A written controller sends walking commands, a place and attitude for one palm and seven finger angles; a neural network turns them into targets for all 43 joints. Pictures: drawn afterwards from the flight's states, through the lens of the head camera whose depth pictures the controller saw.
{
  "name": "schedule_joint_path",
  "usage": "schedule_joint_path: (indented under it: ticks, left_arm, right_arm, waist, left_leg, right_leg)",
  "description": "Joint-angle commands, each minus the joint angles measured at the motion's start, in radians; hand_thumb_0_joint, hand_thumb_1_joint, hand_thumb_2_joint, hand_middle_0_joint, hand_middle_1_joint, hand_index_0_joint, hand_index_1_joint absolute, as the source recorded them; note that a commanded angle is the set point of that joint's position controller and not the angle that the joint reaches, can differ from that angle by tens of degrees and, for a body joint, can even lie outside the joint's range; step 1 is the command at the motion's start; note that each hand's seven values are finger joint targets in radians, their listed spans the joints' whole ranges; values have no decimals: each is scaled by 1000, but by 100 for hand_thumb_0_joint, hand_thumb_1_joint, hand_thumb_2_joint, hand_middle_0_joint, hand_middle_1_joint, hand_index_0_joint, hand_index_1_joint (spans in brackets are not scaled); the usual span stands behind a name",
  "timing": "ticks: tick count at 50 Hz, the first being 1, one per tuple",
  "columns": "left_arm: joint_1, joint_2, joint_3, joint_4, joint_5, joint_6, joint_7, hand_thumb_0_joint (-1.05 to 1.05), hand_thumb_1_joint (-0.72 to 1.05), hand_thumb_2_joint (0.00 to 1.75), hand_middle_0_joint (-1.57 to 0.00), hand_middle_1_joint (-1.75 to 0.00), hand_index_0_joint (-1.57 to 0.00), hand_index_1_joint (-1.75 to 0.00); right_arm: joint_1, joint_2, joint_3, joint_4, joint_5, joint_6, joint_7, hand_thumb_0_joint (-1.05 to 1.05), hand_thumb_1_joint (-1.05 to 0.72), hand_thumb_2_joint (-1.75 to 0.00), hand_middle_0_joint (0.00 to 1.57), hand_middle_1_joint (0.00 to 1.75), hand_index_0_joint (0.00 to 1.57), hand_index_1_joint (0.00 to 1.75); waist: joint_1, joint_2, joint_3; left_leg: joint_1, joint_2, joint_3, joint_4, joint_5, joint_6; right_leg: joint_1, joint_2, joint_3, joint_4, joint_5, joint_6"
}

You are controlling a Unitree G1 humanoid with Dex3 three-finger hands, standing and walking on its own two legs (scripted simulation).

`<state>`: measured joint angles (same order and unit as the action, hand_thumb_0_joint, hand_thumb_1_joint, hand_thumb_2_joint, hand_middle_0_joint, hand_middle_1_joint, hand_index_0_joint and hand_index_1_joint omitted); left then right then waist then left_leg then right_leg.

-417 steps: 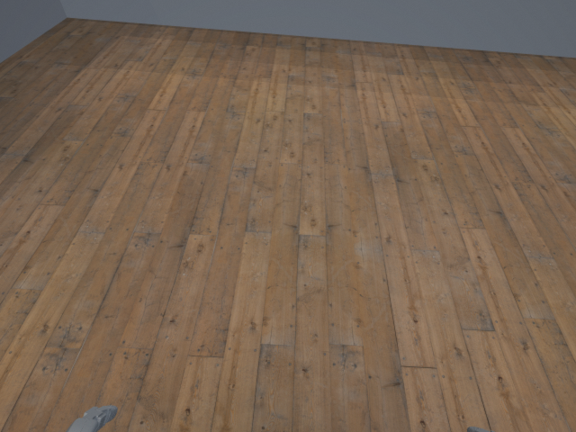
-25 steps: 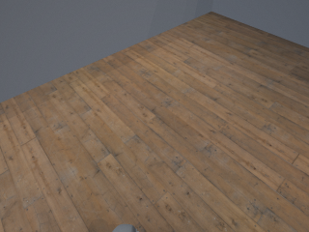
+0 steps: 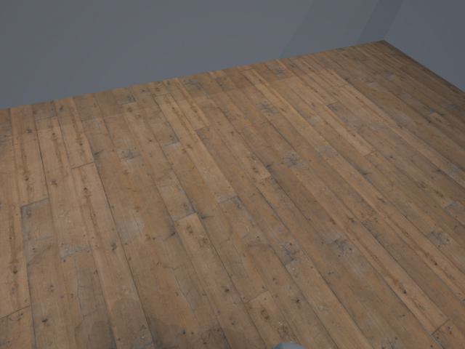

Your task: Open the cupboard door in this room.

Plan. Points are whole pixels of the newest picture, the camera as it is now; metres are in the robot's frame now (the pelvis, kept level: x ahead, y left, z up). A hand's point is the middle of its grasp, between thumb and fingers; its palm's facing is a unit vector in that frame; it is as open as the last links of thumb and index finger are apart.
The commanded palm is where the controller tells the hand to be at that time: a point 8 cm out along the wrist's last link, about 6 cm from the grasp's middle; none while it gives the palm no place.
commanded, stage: turn or walk to find it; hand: left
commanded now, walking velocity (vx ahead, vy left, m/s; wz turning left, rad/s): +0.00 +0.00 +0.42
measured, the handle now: out of the picture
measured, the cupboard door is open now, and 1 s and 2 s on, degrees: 0 0 0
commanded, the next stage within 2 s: none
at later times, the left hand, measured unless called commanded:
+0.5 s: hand out of the picture +0.03 +0.12 -0.14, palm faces +0.22 -0.93 -0.29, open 7.4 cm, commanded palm none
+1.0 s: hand out of the picture -0.17 +0.14 -0.18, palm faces +0.50 -0.83 -0.24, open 7.4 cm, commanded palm none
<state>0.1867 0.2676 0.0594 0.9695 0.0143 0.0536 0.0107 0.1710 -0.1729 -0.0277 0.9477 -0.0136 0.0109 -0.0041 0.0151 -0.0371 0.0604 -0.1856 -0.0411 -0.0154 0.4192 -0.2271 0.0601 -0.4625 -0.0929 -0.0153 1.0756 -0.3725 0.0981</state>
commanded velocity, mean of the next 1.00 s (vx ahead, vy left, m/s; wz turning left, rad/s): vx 0.00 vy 0.00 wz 0.42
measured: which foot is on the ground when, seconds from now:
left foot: down 0.00-0.28, up 0.30-0.82, down 0.84-1.00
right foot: up 0.00-0.26, down 0.28-0.84, up 0.86-1.00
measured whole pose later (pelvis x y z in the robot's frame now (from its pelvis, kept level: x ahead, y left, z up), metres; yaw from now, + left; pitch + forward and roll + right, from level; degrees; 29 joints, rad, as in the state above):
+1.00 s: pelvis -0.09 -0.06 -0.01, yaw +26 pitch -2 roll +0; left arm 0.26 0.26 0.06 1.01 0.02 0.07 0.01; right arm 0.13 -0.19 -0.03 0.95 -0.02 0.03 0.00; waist 0.04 -0.05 0.06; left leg -0.20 -0.01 0.03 0.50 -0.27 0.02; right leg -0.45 -0.10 -0.08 1.03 -0.43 0.06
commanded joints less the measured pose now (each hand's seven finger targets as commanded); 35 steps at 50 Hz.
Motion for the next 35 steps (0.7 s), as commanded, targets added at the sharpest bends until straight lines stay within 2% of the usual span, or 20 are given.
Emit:
schedule_joint_path:
  ticks: [1, 3, 5, 6, 7, 10, 11, 12, 13, 14, 15, 16, 17, 18, 19, 21, 22, 27, 30, 35]
  left_arm:
    - [-41, 53, 14, -93, -1, -19, 12, 0, 90, 90, -20, -30, -20, -30]
    - [-84, 46, 11, -108, -2, -21, 13, 0, 90, 90, -20, -30, -20, -30]
    - [-100, 35, 8, -122, -6, -23, 15, 0, 90, 90, -20, -30, -20, -30]
    - [-96, 28, 7, -124, -7, -25, 15, 0, 90, 90, -20, -30, -20, -30]
    - [-84, 25, 5, -123, -10, -27, 16, 0, 90, 90, -20, -30, -20, -30]
    - [-42, 27, 7, -117, -14, -34, 18, 0, 90, 90, -20, -30, -20, -30]
    - [-17, 32, 8, -110, -15, -39, 19, 0, 90, 90, -20, -30, -20, -30]
    - [11, 43, 12, -104, -15, -46, 22, 0, 90, 90, -20, -30, -20, -30]
    - [44, 92, 21, -98, -7, -56, 26, 0, 90, 90, -20, -30, -20, -30]
    - [68, 173, 39, -94, 7, -63, 35, 0, 90, 90, -20, -30, -20, -30]
    - [74, 191, 37, -107, 4, -57, 32, 0, 90, 90, -20, -30, -20, -30]
    - [10, 153, 37, -122, 1, -57, 35, 0, 90, 90, -20, -30, -20, -30]
    - [-50, 123, 32, -134, -1, -54, 33, 0, 90, 90, -20, -30, -20, -30]
    - [-92, 101, 21, -145, -3, -50, 33, 0, 90, 90, -20, -30, -20, -30]
    - [-106, 74, 13, -145, -3, -57, 29, 0, 90, 90, -20, -30, -20, -30]
    - [-65, 64, 9, -134, -3, -66, 26, 0, 90, 90, -20, -30, -20, -30]
    - [-41, 61, 9, -126, -4, -68, 25, 0, 90, 90, -20, -30, -20, -30]
    - [54, 75, 18, -91, 3, -71, 28, 0, 90, 90, -20, -30, -20, -30]
    - [86, 95, 23, -73, 10, -68, 27, 0, 90, 90, -20, -30, -20, -30]
    - [115, 132, 35, -49, 19, -59, 24, 0, 90, 90, -20, -30, -20, -30]
  right_arm:
    - [97, -220, -64, -35, -6, -7, -18, 0, -90, -90, 20, 30, 20, 30]
    - [121, -216, -66, -31, -10, -5, -18, 0, -90, -90, 20, 30, 20, 30]
    - [124, -218, -69, -28, -13, -1, -18, 0, -90, -90, 20, 30, 20, 30]
    - [119, -219, -70, -29, -14, 0, -18, 0, -90, -90, 20, 30, 20, 30]
    - [110, -224, -71, -33, -14, 3, -17, 0, -90, -90, 20, 30, 20, 30]
    - [97, -217, -74, -38, -15, 7, -13, 0, -90, -90, 20, 30, 20, 30]
    - [94, -214, -75, -38, -11, 8, -12, 0, -90, -90, 20, 30, 20, 30]
    - [91, -205, -74, -39, -5, 8, -10, 0, -90, -90, 20, 30, 20, 30]
    - [97, -170, -70, -42, 3, 6, -4, 0, -90, -90, 20, 30, 20, 30]
    - [106, -107, -60, -61, 8, 3, 0, 0, -90, -90, 20, 30, 20, 30]
    - [74, -147, -75, -74, -2, 15, -4, 0, -90, -90, 20, 30, 20, 30]
    - [87, -160, -82, -56, -9, 33, -1, 0, -90, -90, 20, 30, 20, 30]
    - [100, -158, -85, -33, -12, 47, 6, 0, -90, -90, 20, 30, 20, 30]
    - [124, -151, -85, -18, -13, 51, 11, 0, -90, -90, 20, 30, 20, 30]
    - [149, -136, -82, 2, -16, 53, 16, 0, -90, -90, 20, 30, 20, 30]
    - [171, -127, -77, 9, -13, 56, 19, 0, -90, -90, 20, 30, 20, 30]
    - [165, -130, -78, 10, -13, 56, 18, 0, -90, -90, 20, 30, 20, 30]
    - [88, -138, -72, -3, -13, 56, 16, 0, -90, -90, 20, 30, 20, 30]
    - [39, -128, -63, -15, -8, 54, 16, 0, -90, -90, 20, 30, 20, 30]
    - [-16, -115, -48, -34, 3, 40, 16, 0, -90, -90, 20, 30, 20, 30]
  waist:
    - [-46, 166, -85]
    - [-62, 168, -79]
    - [-65, 177, -88]
    - [-58, 170, -92]
    - [-52, 190, -101]
    - [-32, 189, -114]
    - [-18, 173, -124]
    - [-1, 154, -138]
    - [11, 46, -148]
    - [22, -211, -153]
    - [36, -187, -123]
    - [5, -153, -83]
    - [-21, -138, -21]
    - [-49, -87, 15]
    - [-63, -69, 23]
    - [-56, -93, -3]
    - [-46, -116, -14]
    - [-3, -115, -39]
    - [13, -112, -39]
    - [34, -151, -69]
  left_leg:
    - [150, 274, -268, -77, 527, 110]
    - [135, 275, -309, -72, 519, 120]
    - [117, 272, -337, -60, 520, 126]
    - [111, 266, -341, -53, 526, 125]
    - [87, 263, -346, -46, 518, 123]
    - [8, 223, -359, -20, 489, 98]
    - [-33, 205, -356, -1, 446, 79]
    - [-94, 173, -343, 30, 365, 44]
    - [-232, 123, -291, 100, 187, -7]
    - [-401, -14, -105, 303, -183, -77]
    - [-377, -21, -73, 513, -364, -88]
    - [-357, 12, -108, 648, -320, -86]
    - [-350, 27, -103, 729, -259, -89]
    - [-348, 40, -83, 771, -212, -91]
    - [-345, 47, -63, 796, -152, -101]
    - [-360, 47, -44, 816, -101, -119]
    - [-372, 49, -42, 816, -89, -127]
    - [-380, 80, -31, 732, -124, -147]
    - [-343, 84, -4, 619, -183, -145]
    - [-235, 79, 50, 405, -248, -122]
  right_leg:
    - [-81, 2, 15, -56, -33, 6]
    - [-62, 12, 18, -109, -58, -1]
    - [-24, 27, 19, -176, -85, -8]
    - [-3, 36, 15, -217, -86, -13]
    - [39, 43, 12, -263, -83, -18]
    - [171, 74, -4, -437, -5, -34]
    - [243, 75, -9, -526, 72, -38]
    - [344, 59, -6, -656, 168, -42]
    - [498, -41, 83, -737, 222, -65]
    - [584, -294, 315, -773, 295, -161]
    - [410, -410, 369, -796, 334, -259]
    - [297, -362, 306, -830, 194, -272]
    - [206, -304, 259, -861, 69, -248]
    - [172, -267, 209, -855, 58, -223]
    - [182, -216, 121, -835, 123, -199]
    - [233, -186, 50, -818, 195, -185]
    - [268, -182, 40, -815, 214, -184]
    - [357, -229, 44, -791, 295, -216]
    - [372, -249, 31, -777, 350, -232]
    - [367, -280, 22, -742, 393, -257]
